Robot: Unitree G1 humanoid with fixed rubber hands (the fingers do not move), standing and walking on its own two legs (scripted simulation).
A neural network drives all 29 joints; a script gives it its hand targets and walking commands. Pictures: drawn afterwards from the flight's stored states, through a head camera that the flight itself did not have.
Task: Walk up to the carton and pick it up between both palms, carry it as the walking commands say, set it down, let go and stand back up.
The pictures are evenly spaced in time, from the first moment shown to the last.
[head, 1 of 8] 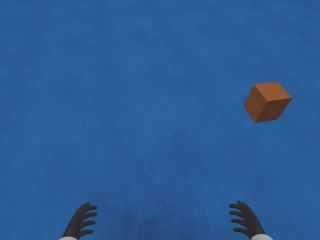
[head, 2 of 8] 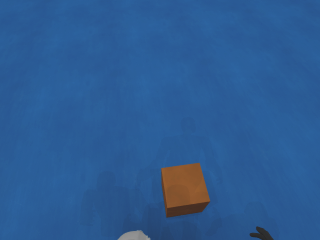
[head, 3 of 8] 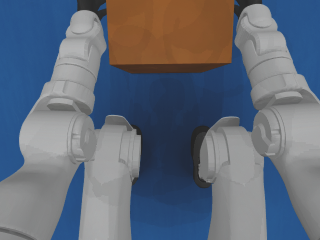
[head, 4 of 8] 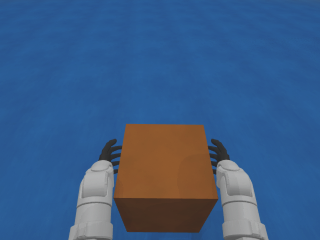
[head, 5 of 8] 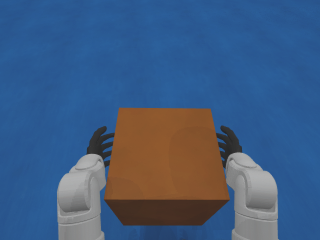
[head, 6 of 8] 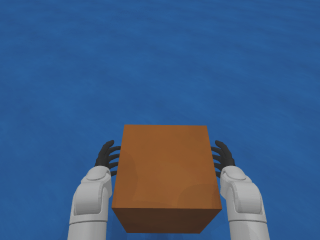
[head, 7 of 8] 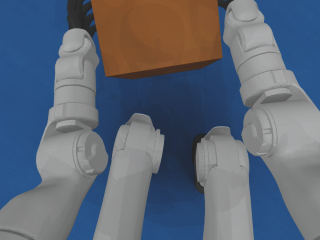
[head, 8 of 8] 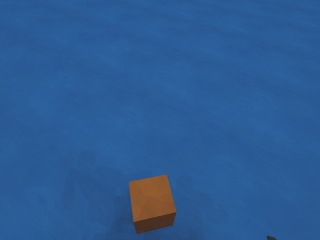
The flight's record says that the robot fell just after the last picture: no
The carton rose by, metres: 0.68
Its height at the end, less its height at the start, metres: +0.00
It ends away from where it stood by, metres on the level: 2.42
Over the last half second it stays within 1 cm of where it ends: yes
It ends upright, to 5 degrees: yes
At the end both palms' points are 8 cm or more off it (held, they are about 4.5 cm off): yes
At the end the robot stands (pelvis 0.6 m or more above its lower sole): yes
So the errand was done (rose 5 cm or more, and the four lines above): yes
